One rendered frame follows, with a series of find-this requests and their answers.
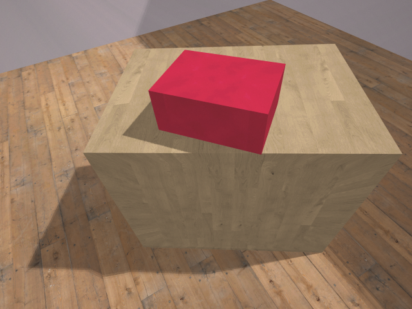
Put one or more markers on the carton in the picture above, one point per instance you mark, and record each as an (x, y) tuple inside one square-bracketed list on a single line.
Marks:
[(225, 100)]

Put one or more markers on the pedestal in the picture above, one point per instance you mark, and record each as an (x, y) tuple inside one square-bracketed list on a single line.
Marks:
[(326, 150)]

